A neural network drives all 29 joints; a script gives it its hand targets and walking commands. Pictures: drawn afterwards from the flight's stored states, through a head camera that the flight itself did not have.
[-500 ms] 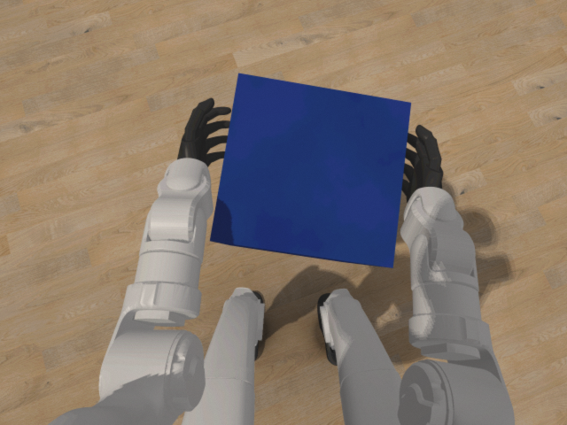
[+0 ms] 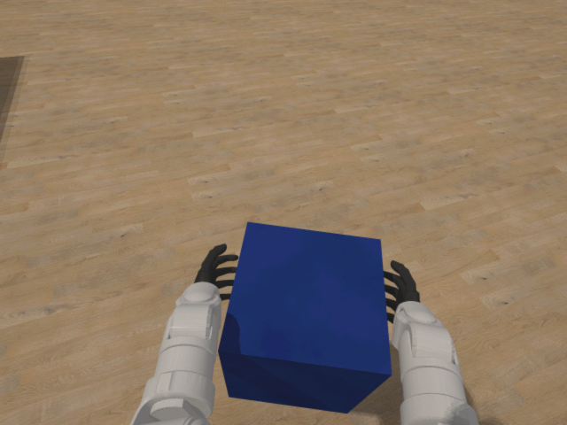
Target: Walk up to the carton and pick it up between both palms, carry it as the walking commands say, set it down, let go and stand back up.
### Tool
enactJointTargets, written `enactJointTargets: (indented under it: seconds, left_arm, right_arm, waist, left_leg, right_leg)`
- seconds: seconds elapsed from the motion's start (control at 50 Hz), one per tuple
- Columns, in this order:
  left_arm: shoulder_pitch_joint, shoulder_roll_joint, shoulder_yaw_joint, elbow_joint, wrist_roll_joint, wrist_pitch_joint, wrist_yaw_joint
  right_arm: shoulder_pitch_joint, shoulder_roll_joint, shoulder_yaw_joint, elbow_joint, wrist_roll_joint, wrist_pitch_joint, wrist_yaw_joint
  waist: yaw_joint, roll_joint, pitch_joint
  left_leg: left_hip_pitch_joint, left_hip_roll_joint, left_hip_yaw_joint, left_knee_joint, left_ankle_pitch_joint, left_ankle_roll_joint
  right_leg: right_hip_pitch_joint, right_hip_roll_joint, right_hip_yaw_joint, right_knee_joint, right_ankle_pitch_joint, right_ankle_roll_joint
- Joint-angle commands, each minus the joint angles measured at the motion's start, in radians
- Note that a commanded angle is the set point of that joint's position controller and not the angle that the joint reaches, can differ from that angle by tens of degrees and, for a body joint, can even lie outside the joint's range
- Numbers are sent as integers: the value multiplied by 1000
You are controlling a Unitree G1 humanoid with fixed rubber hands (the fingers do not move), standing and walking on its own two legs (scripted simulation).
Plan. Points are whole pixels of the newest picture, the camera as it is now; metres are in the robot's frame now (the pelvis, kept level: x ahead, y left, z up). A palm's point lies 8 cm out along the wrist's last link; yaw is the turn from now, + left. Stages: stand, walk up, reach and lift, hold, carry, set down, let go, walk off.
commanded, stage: reach and lift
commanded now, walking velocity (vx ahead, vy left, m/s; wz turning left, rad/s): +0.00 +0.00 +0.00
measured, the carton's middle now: (300, 323) +0.32 -0.03 -0.06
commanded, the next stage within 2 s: hold in 1.86 s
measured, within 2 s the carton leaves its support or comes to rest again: neither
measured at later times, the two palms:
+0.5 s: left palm (207, 288) +0.32 +0.11 +0.05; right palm (421, 305) +0.28 -0.19 +0.05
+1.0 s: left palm (177, 299) +0.30 +0.14 +0.06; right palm (397, 297) +0.29 -0.16 +0.06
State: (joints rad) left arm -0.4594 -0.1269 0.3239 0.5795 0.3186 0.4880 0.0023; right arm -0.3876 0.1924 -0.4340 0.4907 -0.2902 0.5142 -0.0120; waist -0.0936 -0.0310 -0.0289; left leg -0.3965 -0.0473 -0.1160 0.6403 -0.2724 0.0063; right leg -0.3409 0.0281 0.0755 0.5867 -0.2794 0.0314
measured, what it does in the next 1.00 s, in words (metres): stands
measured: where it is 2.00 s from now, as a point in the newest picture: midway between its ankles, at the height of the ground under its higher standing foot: outside the picture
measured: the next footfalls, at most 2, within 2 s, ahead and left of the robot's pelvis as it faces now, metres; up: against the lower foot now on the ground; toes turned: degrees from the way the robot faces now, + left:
none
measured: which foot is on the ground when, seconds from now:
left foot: down 0.00-1.00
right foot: down 0.00-1.00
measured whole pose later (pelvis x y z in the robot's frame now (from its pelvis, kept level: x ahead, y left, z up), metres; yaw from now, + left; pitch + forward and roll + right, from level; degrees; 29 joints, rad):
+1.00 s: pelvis +0.00 -0.01 +0.01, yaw -1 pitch -7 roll -1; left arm -0.32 -0.13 0.25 0.27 0.27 0.73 0.01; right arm -0.34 0.17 -0.27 0.32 -0.26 0.73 -0.01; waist -0.02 -0.02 0.04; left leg -0.13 -0.04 -0.10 0.45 -0.20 0.00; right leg -0.09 0.02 0.10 0.42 -0.21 0.02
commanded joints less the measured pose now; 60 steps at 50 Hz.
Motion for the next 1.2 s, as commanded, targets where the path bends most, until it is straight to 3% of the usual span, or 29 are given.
enactJointTargets:
  seconds: [0.0, 0.02, 0.1, 0.12, 0.14, 0.16, 0.18, 0.22, 0.24, 0.26, 0.34, 0.38, 0.46, 0.54, 0.58, 0.6, 0.62, 0.66, 0.68, 0.78, 0.8, 0.82, 0.88, 0.94, 0.96, 1.0, 1.1, 1.14, 1.18]
  left_arm:
    - [-525, -961, -550, -136, -216, -33, -230]
    - [-550, -1032, -617, -156, -261, -23, -227]
    - [-507, -1032, -723, -279, -320, -7, -233]
    - [-486, -1047, -780, -329, -347, 2, -233]
    - [-499, -1046, -826, -385, -396, 3, -239]
    - [-446, -975, -731, -281, -330, 33, -228]
    - [-417, -1001, -769, -307, -343, 33, -232]
    - [-342, -1029, -802, -383, -347, 50, -227]
    - [-365, -1001, -849, -449, -390, 47, -224]
    - [-335, -1016, -813, -417, -370, 60, -228]
    - [-380, -908, -802, -430, -367, 104, -225]
    - [-319, -960, -812, -451, -375, 122, -231]
    - [-336, -885, -726, -422, -331, 163, -224]
    - [-422, -883, -750, -466, -348, 168, -237]
    - [-393, -883, -722, -468, -324, 184, -228]
    - [-390, -885, -698, -439, -326, 183, -227]
    - [-361, -888, -707, -437, -326, 177, -235]
    - [-469, -883, -749, -498, -349, 174, -235]
    - [-406, -924, -713, -426, -353, 187, -243]
    - [-519, -900, -700, -416, -347, 195, -252]
    - [-520, -908, -696, -416, -337, 188, -255]
    - [-566, -917, -727, -466, -358, 182, -252]
    - [-618, -955, -746, -471, -386, 171, -250]
    - [-559, -970, -709, -428, -349, 197, -238]
    - [-469, -947, -641, -327, -318, 202, -241]
    - [-567, -970, -696, -417, -359, 184, -247]
    - [-617, -996, -718, -391, -358, 191, -242]
    - [-548, -980, -691, -364, -354, 194, -238]
    - [-512, -958, -655, -346, -327, 202, -236]
  right_arm:
    - [-508, 980, 595, -2, 228, 4, 244]
    - [-586, 958, 659, -118, 274, -2, 245]
    - [-403, 1009, 724, -150, 244, 28, 223]
    - [-445, 1002, 788, -235, 302, 17, 220]
    - [-445, 1048, 849, -310, 340, 28, 215]
    - [-402, 965, 755, -204, 290, 50, 198]
    - [-336, 988, 744, -211, 275, 60, 198]
    - [-335, 990, 814, -287, 327, 74, 209]
    - [-303, 1010, 839, -330, 343, 84, 203]
    - [-288, 966, 818, -334, 319, 96, 202]
    - [-260, 982, 794, -294, 312, 148, 179]
    - [-316, 984, 869, -420, 354, 153, 184]
    - [-302, 941, 809, -328, 315, 205, 182]
    - [-365, 967, 807, -332, 331, 200, 187]
    - [-361, 974, 789, -309, 320, 207, 193]
    - [-330, 1006, 785, -253, 317, 227, 198]
    - [-408, 974, 829, -338, 337, 200, 199]
    - [-364, 996, 791, -274, 307, 211, 196]
    - [-460, 965, 818, -347, 322, 195, 200]
    - [-427, 983, 745, -226, 265, 213, 201]
    - [-489, 992, 747, -244, 277, 201, 209]
    - [-450, 1004, 741, -196, 298, 198, 219]
    - [-518, 1004, 786, -237, 297, 182, 228]
    - [-435, 1010, 723, -144, 275, 201, 233]
    - [-525, 962, 740, -212, 287, 190, 233]
    - [-548, 995, 763, -227, 302, 184, 243]
    - [-562, 954, 728, -186, 283, 174, 254]
    - [-551, 953, 772, -233, 287, 179, 245]
    - [-550, 979, 760, -218, 279, 178, 250]
  waist:
    - [26, 78, -385]
    - [9, 84, -463]
    - [-20, 24, -451]
    - [-8, 95, -494]
    - [6, 1, -555]
    - [-11, 55, -370]
    - [-31, 3, -436]
    - [26, 85, -460]
    - [-17, 17, -481]
    - [18, 45, -407]
    - [-8, -13, -296]
    - [28, -2, -299]
    - [17, -16, -196]
    - [35, 54, -207]
    - [47, 53, -206]
    - [71, -20, -178]
    - [82, 14, -278]
    - [45, 19, -261]
    - [68, 20, -290]
    - [38, -10, -170]
    - [51, 5, -230]
    - [59, 111, -264]
    - [57, 30, -330]
    - [56, 102, -251]
    - [77, 49, -203]
    - [74, 24, -261]
    - [55, 82, -254]
    - [83, 21, -285]
    - [99, 6, -278]
  left_leg:
    - [250, -38, -5, -183, 209, 9]
    - [260, -46, -2, -182, 260, 4]
    - [338, -58, 4, -174, 393, 1]
    - [374, -61, 1, -176, 445, -9]
    - [384, -66, 2, -198, 488, 4]
    - [340, -54, -2, -205, 409, 12]
    - [376, -43, -15, -202, 449, -2]
    - [444, -62, -1, -218, 517, -6]
    - [468, -52, -3, -226, 525, 11]
    - [407, -50, -9, -223, 570, -1]
    - [398, -48, -5, -262, 372, 17]
    - [407, -56, 11, -262, 422, 1]
    - [405, -49, 12, -312, 244, 16]
    - [339, -65, 45, -305, 169, 4]
    - [351, -53, 40, -300, 195, 2]
    - [331, -50, 32, -317, 171, 7]
    - [378, -59, 52, -304, 250, -3]
    - [370, -50, 39, -289, 243, 1]
    - [381, -51, 56, -295, 236, -3]
    - [280, -53, 57, -305, 90, -5]
    - [331, -52, 63, -291, 81, -5]
    - [288, -52, 64, -290, 81, -14]
    - [349, -39, 54, -266, 151, -16]
    - [340, -35, 44, -289, 140, -20]
    - [304, -31, 34, -312, 114, -10]
    - [329, -26, 31, -294, 133, -10]
    - [299, -36, 50, -303, 24, -24]
    - [358, -37, 48, -290, 169, -18]
    - [390, -35, 50, -290, 122, -12]
  right_leg:
    - [198, 75, -40, -104, 291, -16]
    - [267, 79, -32, -106, 341, -15]
    - [255, 86, -27, -129, 481, -7]
    - [297, 79, -13, -127, 514, -10]
    - [371, 89, -19, -130, 598, 10]
    - [286, 78, -21, -139, 490, 4]
    - [286, 83, -21, -153, 500, 7]
    - [336, 84, -26, -175, 526, 2]
    - [371, 86, -11, -171, 573, 10]
    - [324, 84, 0, -174, 568, -2]
    - [349, 72, -4, -212, 475, 4]
    - [359, 77, -13, -216, 513, 9]
    - [295, 59, -17, -252, 359, 1]
    - [307, 60, -15, -254, 285, 7]
    - [313, 63, -20, -248, 299, -8]
    - [318, 62, -21, -252, 280, 2]
    - [356, 55, -15, -253, 358, 6]
    - [308, 66, -9, -240, 325, -2]
    - [342, 69, -15, -245, 300, -5]
    - [305, 65, -24, -258, 157, -13]
    - [284, 64, -18, -248, 126, -15]
    - [328, 58, -6, -241, 147, -24]
    - [305, 68, -18, -223, 180, -27]
    - [296, 63, -22, -229, 178, -40]
    - [301, 58, -21, -233, 150, -29]
    - [305, 64, -15, -223, 164, -29]
    - [319, 68, -21, -234, 72, -37]
    - [310, 69, -25, -234, 177, -32]
    - [276, 63, -22, -236, 122, -27]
